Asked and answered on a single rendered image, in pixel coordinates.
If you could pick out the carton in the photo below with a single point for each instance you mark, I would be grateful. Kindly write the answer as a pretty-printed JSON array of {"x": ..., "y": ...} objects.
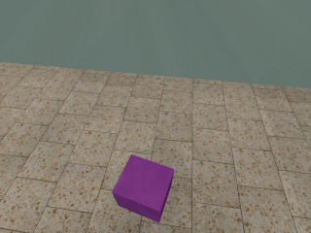
[{"x": 143, "y": 187}]

